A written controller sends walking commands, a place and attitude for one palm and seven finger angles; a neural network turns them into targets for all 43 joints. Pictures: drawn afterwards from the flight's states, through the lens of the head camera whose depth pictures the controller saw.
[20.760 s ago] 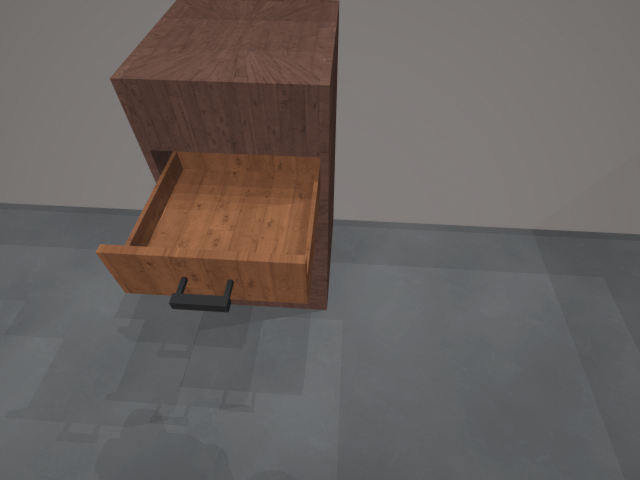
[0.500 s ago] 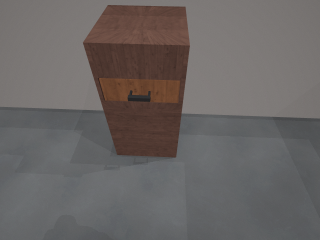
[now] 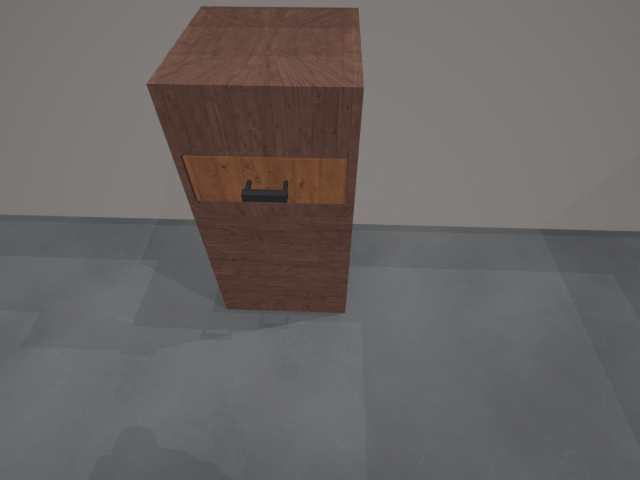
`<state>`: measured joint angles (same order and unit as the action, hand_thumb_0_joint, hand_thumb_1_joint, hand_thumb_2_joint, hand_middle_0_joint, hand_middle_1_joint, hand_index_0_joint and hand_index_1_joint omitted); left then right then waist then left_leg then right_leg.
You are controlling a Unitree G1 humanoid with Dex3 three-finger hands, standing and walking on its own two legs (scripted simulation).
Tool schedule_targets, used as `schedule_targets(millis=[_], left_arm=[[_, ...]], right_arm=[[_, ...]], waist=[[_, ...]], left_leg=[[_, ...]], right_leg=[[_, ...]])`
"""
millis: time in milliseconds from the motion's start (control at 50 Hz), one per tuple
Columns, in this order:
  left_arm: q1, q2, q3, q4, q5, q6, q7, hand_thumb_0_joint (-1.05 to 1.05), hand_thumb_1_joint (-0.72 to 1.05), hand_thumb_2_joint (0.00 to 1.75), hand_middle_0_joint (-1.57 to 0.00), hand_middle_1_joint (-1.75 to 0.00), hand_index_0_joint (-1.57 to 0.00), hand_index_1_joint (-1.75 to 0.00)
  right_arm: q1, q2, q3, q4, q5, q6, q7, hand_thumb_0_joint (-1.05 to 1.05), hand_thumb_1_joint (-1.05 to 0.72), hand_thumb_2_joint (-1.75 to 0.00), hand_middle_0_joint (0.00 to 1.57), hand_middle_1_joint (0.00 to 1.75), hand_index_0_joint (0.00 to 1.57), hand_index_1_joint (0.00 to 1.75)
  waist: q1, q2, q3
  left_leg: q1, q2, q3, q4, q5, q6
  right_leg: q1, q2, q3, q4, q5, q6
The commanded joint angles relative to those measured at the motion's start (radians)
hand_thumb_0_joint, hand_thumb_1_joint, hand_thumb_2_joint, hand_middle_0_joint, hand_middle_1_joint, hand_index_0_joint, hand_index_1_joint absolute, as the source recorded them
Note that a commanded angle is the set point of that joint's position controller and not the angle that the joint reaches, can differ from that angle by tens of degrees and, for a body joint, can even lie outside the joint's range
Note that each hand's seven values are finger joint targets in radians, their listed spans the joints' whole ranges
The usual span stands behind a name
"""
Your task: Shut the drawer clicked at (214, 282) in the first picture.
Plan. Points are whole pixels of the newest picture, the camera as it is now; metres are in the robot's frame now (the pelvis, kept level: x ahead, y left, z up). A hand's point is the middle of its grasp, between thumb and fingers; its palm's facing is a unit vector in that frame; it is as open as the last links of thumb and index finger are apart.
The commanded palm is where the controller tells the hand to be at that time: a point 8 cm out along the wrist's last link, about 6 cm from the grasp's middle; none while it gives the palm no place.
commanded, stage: look to check the result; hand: left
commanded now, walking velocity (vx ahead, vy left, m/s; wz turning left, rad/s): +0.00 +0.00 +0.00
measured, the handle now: (266, 189) +0.76 +0.17 -0.15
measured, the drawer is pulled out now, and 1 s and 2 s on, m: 0.00 0.00 0.00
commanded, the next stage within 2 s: stand and wait in 0.36 s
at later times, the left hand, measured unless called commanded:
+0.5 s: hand out of the picture -0.03 +0.12 -0.18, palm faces +0.08 -0.99 -0.15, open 7.4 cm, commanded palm none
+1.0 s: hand out of the picture -0.01 +0.13 -0.18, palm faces +0.06 -0.98 -0.18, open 7.4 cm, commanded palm none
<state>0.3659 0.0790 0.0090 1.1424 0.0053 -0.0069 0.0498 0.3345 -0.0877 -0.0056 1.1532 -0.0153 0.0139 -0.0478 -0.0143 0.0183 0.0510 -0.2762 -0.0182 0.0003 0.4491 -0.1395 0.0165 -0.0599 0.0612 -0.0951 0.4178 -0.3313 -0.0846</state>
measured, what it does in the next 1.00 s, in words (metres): stands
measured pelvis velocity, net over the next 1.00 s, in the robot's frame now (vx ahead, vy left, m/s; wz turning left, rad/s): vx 0.03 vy -0.01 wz -0.01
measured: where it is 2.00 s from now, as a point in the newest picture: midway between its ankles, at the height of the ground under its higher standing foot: outside the picture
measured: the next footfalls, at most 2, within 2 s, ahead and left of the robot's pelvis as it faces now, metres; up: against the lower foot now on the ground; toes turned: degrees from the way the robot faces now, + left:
none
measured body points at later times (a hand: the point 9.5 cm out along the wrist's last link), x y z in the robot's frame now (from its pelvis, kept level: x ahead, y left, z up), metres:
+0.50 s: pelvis +0.02 -0.02 +0.00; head +0.03 -0.03 +0.45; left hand -0.03 +0.17 -0.16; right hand -0.01 -0.22 -0.17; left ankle +0.06 +0.11 -0.74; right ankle -0.06 -0.06 -0.74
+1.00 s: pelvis +0.03 -0.01 +0.00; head +0.04 -0.02 +0.45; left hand -0.02 +0.19 -0.16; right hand -0.01 -0.21 -0.17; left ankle +0.06 +0.11 -0.74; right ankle -0.06 -0.06 -0.74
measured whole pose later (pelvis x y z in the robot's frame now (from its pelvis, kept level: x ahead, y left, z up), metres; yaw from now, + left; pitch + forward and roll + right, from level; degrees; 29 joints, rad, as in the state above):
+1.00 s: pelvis +0.03 -0.01 +0.00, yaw -1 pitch -2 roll +1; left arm 0.36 0.08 0.01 1.13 0.00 -0.01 0.06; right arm 0.31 -0.10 0.00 1.15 -0.01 0.01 -0.06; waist 0.00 0.00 0.06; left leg -0.24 0.00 0.01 0.47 -0.20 0.00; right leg 0.00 0.08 -0.08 0.39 -0.35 -0.10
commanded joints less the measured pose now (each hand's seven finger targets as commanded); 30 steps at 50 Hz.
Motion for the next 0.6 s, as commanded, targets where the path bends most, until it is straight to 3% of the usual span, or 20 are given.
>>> schedule_targets(millis=[0,220,280,400,580], left_arm=[[0.112,0.073,0.013,-0.007,-0.004,-0.009,0.009,0.0,0.9,0.9,-0.2,-0.3,-0.2,-0.3],[0.129,0.075,0.017,-0.005,-0.002,-0.008,0.017,0.0,0.9,0.9,-0.2,-0.3,-0.2,-0.3],[0.134,0.071,0.017,-0.004,-0.003,-0.008,0.017,0.0,0.9,0.9,-0.2,-0.3,-0.2,-0.3],[0.129,0.073,0.017,-0.003,-0.003,-0.006,0.017,0.0,0.9,0.9,-0.2,-0.3,-0.2,-0.3],[0.124,0.08,0.021,-0.008,-0.004,-0.006,0.015,0.0,0.9,0.9,-0.2,-0.3,-0.2,-0.3]], right_arm=[[0.084,-0.062,-0.011,-0.01,0.001,-0.01,-0.009,0.0,-0.9,-0.9,0.2,0.3,0.2,0.3],[0.08,-0.058,-0.012,-0.012,0.006,-0.008,-0.015,0.0,-0.9,-0.9,0.2,0.3,0.2,0.3],[0.074,-0.058,-0.011,-0.01,0.004,-0.008,-0.017,0.0,-0.9,-0.9,0.2,0.3,0.2,0.3],[0.069,-0.059,-0.009,-0.01,0.005,-0.006,-0.019,0.0,-0.9,-0.9,0.2,0.3,0.2,0.3],[0.072,-0.066,-0.009,-0.013,0.004,-0.011,-0.02,0.0,-0.9,-0.9,0.2,0.3,0.2,0.3]], waist=[[0.006,-0.026,0.078],[0.009,-0.051,0.072],[0.01,-0.027,0.074],[0.01,-0.032,0.096],[0.012,-0.037,0.071]], left_leg=[[0.066,0.09,-0.082,-0.023,0.086,0.045],[0.066,0.087,-0.054,0.009,0.109,0.04],[0.076,0.089,-0.049,0.013,0.121,0.04],[0.07,0.09,-0.051,0.011,0.111,0.038],[0.077,0.093,-0.048,0.011,0.134,0.04]], right_leg=[[-0.144,-0.168,0.141,-0.134,0.152,0.033],[-0.1,-0.172,0.135,-0.126,0.329,0.08],[-0.099,-0.173,0.136,-0.122,0.359,0.081],[-0.103,-0.169,0.137,-0.128,0.347,0.085],[-0.07,-0.168,0.132,-0.122,0.377,0.089]])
